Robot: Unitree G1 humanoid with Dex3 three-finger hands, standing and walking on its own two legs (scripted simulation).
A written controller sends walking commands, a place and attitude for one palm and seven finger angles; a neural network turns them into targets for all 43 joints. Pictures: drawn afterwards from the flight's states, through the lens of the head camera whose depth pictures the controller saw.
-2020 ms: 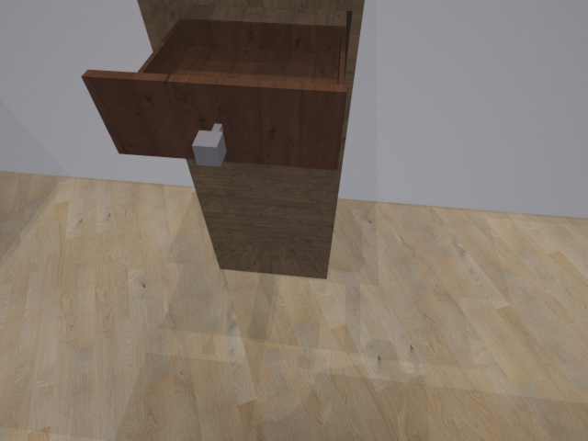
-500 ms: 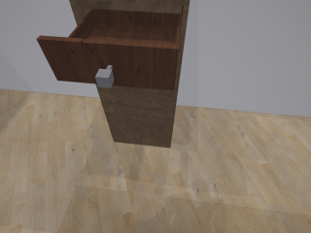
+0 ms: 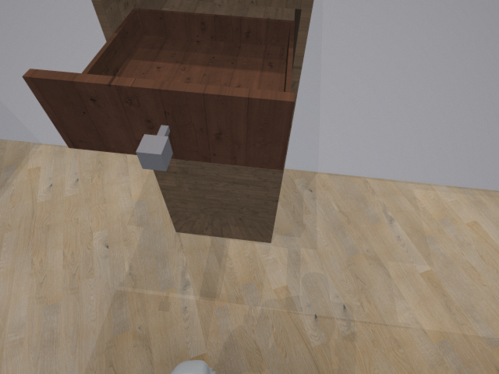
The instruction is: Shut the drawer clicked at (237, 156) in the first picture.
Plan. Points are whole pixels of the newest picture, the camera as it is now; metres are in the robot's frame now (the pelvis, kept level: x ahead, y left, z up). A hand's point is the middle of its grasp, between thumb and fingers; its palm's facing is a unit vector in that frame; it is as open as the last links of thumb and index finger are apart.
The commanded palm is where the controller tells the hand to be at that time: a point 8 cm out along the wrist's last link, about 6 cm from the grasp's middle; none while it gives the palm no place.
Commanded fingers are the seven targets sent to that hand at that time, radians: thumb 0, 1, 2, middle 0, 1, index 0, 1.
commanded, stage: come to a stop and stand still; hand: left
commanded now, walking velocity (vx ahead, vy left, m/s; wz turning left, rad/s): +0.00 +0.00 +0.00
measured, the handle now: (159, 144) +0.41 +0.17 +0.14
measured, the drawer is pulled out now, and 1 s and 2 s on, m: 0.28 0.28 0.28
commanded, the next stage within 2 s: look again from close up in 0.92 s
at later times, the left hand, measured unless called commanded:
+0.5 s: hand out of the picture +0.12 +0.19 -0.17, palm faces +0.00 -0.96 -0.29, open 7.4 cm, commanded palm none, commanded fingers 0.00 0.90 0.90 -0.20 -0.30 -0.20 -0.30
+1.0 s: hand out of the picture +0.11 +0.17 -0.17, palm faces +0.00 -0.97 -0.26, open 7.3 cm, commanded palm none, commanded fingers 0.00 0.90 0.90 -0.20 -0.30 -0.20 -0.30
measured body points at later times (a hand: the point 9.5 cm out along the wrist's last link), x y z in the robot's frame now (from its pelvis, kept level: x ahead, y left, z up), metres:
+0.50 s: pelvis +0.05 -0.02 -0.01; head +0.10 -0.03 +0.43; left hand +0.12 +0.24 -0.15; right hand +0.11 -0.26 -0.17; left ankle +0.05 +0.12 -0.71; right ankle +0.05 -0.14 -0.74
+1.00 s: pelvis +0.06 -0.02 +0.00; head +0.07 -0.04 +0.45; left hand +0.11 +0.22 -0.15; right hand +0.09 -0.27 -0.16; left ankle +0.04 +0.10 -0.74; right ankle +0.05 -0.14 -0.74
